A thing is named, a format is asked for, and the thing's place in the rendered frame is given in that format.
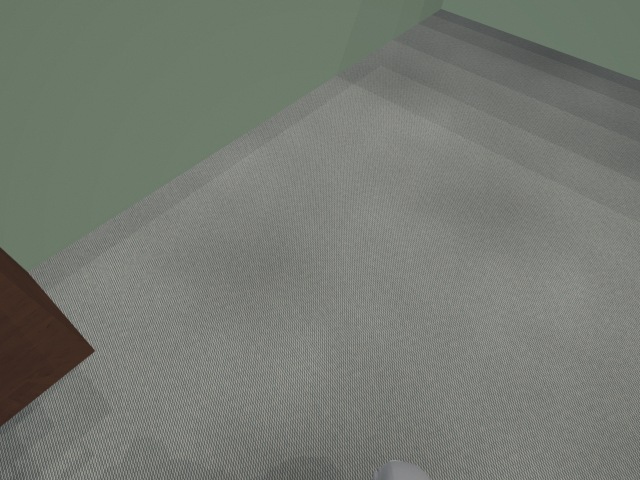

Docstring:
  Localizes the cabinet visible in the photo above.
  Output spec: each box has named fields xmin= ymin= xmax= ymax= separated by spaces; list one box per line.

xmin=0 ymin=247 xmax=95 ymax=427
